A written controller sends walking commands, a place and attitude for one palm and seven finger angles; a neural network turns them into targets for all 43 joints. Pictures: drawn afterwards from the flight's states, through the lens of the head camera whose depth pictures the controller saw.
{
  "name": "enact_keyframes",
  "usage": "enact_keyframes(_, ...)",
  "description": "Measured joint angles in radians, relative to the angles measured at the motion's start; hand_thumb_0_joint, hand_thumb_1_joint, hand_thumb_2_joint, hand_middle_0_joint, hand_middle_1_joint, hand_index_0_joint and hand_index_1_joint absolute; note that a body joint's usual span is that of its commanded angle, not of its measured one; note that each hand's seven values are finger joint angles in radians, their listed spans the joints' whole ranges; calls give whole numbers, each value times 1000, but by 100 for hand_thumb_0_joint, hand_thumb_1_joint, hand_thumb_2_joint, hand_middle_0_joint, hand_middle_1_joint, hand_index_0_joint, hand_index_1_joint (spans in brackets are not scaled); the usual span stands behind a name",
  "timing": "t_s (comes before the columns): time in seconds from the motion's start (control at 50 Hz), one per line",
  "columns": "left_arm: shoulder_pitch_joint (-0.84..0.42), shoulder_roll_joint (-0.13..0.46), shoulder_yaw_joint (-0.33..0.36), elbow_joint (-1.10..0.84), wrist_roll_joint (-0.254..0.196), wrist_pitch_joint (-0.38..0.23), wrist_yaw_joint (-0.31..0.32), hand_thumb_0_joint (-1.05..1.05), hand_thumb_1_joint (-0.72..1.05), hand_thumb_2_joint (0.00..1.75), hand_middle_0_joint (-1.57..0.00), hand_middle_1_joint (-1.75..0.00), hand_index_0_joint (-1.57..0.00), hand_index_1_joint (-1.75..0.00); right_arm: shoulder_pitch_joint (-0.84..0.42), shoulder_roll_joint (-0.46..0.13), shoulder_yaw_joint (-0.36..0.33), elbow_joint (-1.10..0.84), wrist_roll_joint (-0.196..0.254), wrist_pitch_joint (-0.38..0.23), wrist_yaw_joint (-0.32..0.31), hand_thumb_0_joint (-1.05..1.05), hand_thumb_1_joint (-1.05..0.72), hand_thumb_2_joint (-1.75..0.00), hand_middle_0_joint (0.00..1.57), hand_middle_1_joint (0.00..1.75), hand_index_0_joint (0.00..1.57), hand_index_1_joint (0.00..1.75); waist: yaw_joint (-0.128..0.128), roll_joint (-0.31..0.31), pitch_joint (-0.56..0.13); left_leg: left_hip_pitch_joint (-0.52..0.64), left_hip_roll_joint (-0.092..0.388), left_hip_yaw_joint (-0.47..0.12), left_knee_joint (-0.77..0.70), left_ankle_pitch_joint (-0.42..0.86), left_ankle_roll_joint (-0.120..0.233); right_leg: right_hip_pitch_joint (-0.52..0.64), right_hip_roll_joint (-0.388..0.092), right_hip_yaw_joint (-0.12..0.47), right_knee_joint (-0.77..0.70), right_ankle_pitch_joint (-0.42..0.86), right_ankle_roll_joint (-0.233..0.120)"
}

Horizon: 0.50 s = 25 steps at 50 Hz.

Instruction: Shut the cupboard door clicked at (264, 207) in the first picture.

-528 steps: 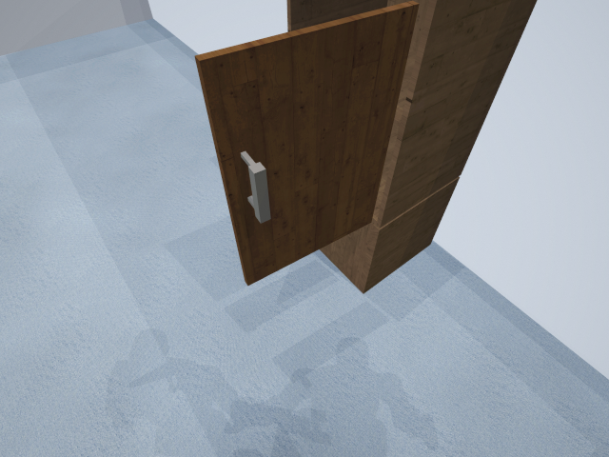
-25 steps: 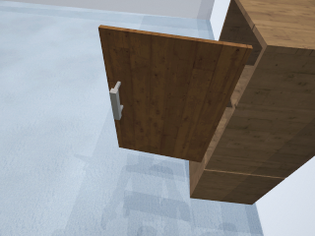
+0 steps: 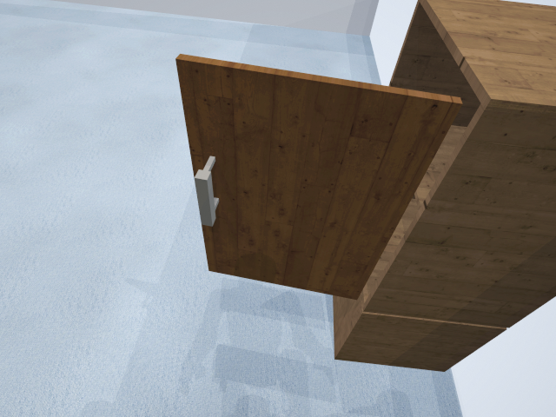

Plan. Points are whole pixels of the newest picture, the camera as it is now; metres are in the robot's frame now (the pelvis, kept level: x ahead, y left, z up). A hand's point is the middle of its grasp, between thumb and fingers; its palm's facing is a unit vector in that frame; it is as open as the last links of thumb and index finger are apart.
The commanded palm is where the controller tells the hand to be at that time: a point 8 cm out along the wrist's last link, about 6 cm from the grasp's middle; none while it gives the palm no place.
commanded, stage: raise the hand and make a fist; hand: left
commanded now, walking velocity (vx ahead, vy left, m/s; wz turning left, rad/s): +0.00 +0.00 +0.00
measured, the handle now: (209, 191) +0.50 +0.17 +0.01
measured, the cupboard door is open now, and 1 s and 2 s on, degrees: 85 85 85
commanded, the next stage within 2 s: bring the fist close to the handle in 2.00 s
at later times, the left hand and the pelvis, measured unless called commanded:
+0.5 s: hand out of the picture +0.14 +0.18 -0.08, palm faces -0.05 -1.00 +0.01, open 6.2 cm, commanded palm +0.11 +0.24 -0.05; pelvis -0.01 -0.03 -0.09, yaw +3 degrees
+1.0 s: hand (138, 371) +0.18 +0.20 -0.02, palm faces -0.01 -1.00 -0.03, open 3.8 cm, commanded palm +0.15 +0.25 -0.03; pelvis +0.01 +0.00 -0.08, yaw +3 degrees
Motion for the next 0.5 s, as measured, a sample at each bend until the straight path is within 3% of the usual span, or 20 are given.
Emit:
enact_keyframes(0.1,-8,1,1,1,4,0,9,0,91,90,-20,-30,-20,-30,-1,-3,0,-5,2,3,-2,1,-91,-90,20,30,20,30,-2,4,4,4,-4,2,3,-8,3,6,-4,2,-2,-6,4)
enact_keyframes(0.12,35,-6,71,-168,-19,65,-3,1,91,90,-20,-30,-20,-30,16,0,-2,-56,8,-15,-13,1,-91,-90,20,30,20,30,-16,1,27,-4,-7,-5,24,-15,2,-8,-7,-11,39,-17,-1)
enact_keyframes(0.14,88,0,93,-374,-55,79,6,1,91,90,-20,-30,-20,-30,45,1,5,-112,30,-67,-36,1,-91,-90,20,30,20,30,-23,-2,49,-15,-9,-14,53,-24,-1,-45,-8,-24,138,-43,-13)
enact_keyframes(0.18,163,22,93,-691,-118,15,34,2,91,90,-20,-31,-21,-30,100,0,13,-175,49,-172,-59,1,-91,-90,20,30,20,30,-22,-8,46,-25,-23,-28,81,-38,-8,-123,-7,-29,334,-74,-31)
enact_keyframes(0.24,153,14,89,-941,-170,-71,15,2,92,90,-22,-33,-22,-32,156,-20,-9,-262,40,-245,-23,1,-91,-90,20,30,20,30,-32,23,-28,-83,-42,-51,130,-56,-19,-209,3,-54,343,-88,-56)
enact_keyframes(0.28,113,4,116,-975,-202,-196,-50,1,92,90,-24,-35,-24,-35,139,-31,-13,-319,38,-264,-4,1,-91,-90,20,30,20,30,-43,22,-64,-164,-59,-33,222,-95,-29,-280,3,-51,288,-114,-72)
enact_keyframes(0.34,89,-16,160,-912,-257,-368,-220,1,92,90,-27,-39,-28,-39,78,-41,-25,-386,31,-250,11,1,-91,-90,20,30,20,30,-63,51,-113,-313,-34,-19,389,-168,-34,-436,25,-45,437,-98,-77)
enact_keyframes(0.38,102,2,178,-851,-281,-456,-351,0,91,90,-30,-43,-31,-42,48,-37,-31,-438,37,-237,15,1,-91,-90,20,30,20,30,-64,44,-132,-398,-17,-13,481,-210,-47,-523,40,-44,524,-128,-81)
enact_keyframes(0.44,165,37,204,-803,-309,-508,-494,0,91,90,-36,-48,-36,-47,26,-39,-45,-516,47,-237,16,1,-91,-90,20,30,20,30,-55,14,-146,-520,3,-14,605,-261,-36,-640,58,-55,635,-175,-93)
enact_keyframes(0.5,255,51,244,-849,-352,-510,-533,1,91,90,-41,-54,-42,-53,29,-57,-66,-570,48,-250,4,1,-91,-90,20,30,20,30,-25,-1,-147,-611,20,-40,707,-298,-34,-715,72,-88,709,-211,-109)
